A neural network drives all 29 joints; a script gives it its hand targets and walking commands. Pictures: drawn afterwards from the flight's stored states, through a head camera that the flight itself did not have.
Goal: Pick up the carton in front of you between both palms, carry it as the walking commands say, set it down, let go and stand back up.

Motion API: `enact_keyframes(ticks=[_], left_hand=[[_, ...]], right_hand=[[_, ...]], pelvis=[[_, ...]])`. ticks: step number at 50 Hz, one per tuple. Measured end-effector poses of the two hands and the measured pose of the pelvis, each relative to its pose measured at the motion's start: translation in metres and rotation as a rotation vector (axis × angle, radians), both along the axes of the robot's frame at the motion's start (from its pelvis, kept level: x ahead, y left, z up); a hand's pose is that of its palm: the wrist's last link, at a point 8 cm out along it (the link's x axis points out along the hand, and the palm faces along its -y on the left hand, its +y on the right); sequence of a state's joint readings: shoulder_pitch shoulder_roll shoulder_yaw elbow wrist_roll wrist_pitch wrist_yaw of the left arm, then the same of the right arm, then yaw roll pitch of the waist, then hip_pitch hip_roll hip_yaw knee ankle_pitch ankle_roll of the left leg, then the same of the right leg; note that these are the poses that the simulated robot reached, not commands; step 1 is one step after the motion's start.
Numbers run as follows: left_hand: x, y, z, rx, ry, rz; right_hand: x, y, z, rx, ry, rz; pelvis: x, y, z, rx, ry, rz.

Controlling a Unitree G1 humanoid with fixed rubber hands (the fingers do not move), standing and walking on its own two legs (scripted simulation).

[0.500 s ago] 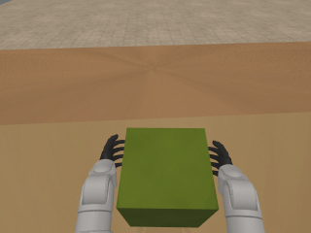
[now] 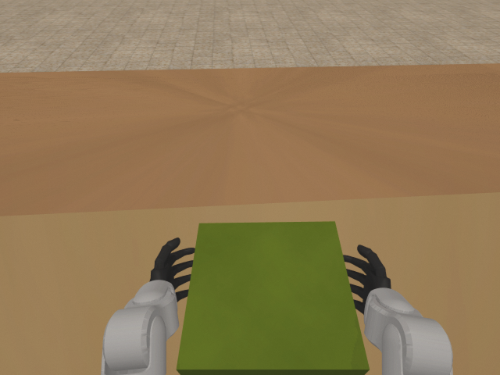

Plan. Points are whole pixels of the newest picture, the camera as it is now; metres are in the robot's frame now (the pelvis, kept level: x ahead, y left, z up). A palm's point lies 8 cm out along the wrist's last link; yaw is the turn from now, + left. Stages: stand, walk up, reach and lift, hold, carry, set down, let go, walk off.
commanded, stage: carry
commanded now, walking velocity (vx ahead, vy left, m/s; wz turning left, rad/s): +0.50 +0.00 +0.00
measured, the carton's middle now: (267, 318) +0.22 +0.00 -0.01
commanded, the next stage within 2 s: none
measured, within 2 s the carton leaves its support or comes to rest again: neither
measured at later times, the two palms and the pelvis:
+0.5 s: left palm (195, 173) +0.49 +0.14 +0.07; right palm (335, 165) +0.52 -0.15 +0.07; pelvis +0.29 -0.03 +0.00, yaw +3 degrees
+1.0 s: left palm (189, 85) +0.85 +0.21 +0.09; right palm (293, 82) +0.84 -0.09 +0.11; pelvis +0.62 +0.06 +0.01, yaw +0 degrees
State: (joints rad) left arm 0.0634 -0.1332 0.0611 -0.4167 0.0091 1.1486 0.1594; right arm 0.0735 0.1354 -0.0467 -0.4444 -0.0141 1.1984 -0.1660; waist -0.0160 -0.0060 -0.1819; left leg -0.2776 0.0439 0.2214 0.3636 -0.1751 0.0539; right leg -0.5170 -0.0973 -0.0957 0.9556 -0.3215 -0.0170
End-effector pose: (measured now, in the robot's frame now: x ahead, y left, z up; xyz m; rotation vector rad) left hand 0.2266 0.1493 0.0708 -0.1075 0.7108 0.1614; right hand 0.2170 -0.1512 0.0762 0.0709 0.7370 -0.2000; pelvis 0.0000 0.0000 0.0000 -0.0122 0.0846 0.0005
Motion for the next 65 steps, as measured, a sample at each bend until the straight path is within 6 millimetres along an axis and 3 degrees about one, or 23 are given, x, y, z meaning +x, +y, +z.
enact_keyframes(ticks=[5, 9, 13, 16, 22, 25, 29, 36, 44, 52, 56, 60, 62, 65], left_hand=[[0.048, -0.002, 0.008, 0.008, -0.042, 0.009], [0.092, -0.006, 0.015, 0.017, -0.091, 0.027], [0.144, -0.018, 0.014, 0.021, -0.118, 0.030], [0.184, -0.024, 0.002, 0.052, -0.108, 0.043], [0.230, -0.013, -0.011, 0.042, 0.017, 0.104], [0.264, -0.006, -0.005, 0.044, 0.010, 0.113], [0.323, 0.005, 0.005, 0.045, -0.047, 0.086], [0.448, 0.035, -0.005, -0.002, -0.134, 0.021], [0.547, 0.050, 0.001, -0.015, -0.031, -0.034], [0.653, 0.067, 0.021, -0.009, -0.121, 0.009], [0.711, 0.068, 0.008, 0.000, -0.112, 0.037], [0.773, 0.065, -0.021, 0.025, -0.066, 0.063], [0.800, 0.067, -0.033, 0.036, -0.016, 0.079], [0.835, 0.072, -0.037, 0.027, 0.030, 0.115]], right_hand=[[0.049, -0.003, 0.016, -0.005, -0.060, -0.015], [0.098, -0.008, 0.022, -0.002, -0.111, 0.005], [0.155, -0.018, 0.012, 0.026, -0.138, 0.026], [0.201, -0.025, -0.003, 0.029, -0.138, 0.044], [0.269, -0.011, -0.012, 0.037, -0.025, 0.108], [0.305, -0.004, -0.007, 0.032, -0.035, 0.121], [0.355, 0.006, 0.002, 0.030, -0.092, 0.094], [0.455, 0.035, 0.003, -0.016, -0.170, 0.021], [0.541, 0.051, 0.013, -0.023, -0.068, -0.033], [0.658, 0.068, 0.031, -0.017, -0.161, 0.013], [0.724, 0.069, 0.017, -0.012, -0.151, 0.036], [0.796, 0.066, -0.018, 0.009, -0.107, 0.063], [0.831, 0.068, -0.031, 0.014, -0.061, 0.088], [0.876, 0.074, -0.034, 0.005, -0.016, 0.130]], pelvis=[[0.047, -0.002, 0.007, -0.013, 0.002, 0.004], [0.096, -0.010, 0.004, -0.010, -0.007, 0.007], [0.152, -0.023, -0.009, 0.002, -0.019, 0.023], [0.189, -0.032, -0.022, -0.007, -0.014, 0.043], [0.251, -0.033, -0.006, 0.002, -0.001, 0.057], [0.285, -0.027, 0.000, 0.011, -0.001, 0.052], [0.339, -0.011, 0.000, 0.010, -0.008, 0.046], [0.446, 0.031, -0.027, 0.011, -0.030, 0.016], [0.538, 0.056, 0.002, -0.029, -0.002, -0.010], [0.648, 0.063, 0.002, -0.039, -0.014, 0.009], [0.713, 0.059, -0.011, -0.034, -0.023, 0.029], [0.783, 0.051, -0.034, -0.027, -0.033, 0.065], [0.810, 0.049, -0.035, -0.032, -0.029, 0.061], [0.842, 0.046, -0.025, -0.019, -0.026, 0.073]])
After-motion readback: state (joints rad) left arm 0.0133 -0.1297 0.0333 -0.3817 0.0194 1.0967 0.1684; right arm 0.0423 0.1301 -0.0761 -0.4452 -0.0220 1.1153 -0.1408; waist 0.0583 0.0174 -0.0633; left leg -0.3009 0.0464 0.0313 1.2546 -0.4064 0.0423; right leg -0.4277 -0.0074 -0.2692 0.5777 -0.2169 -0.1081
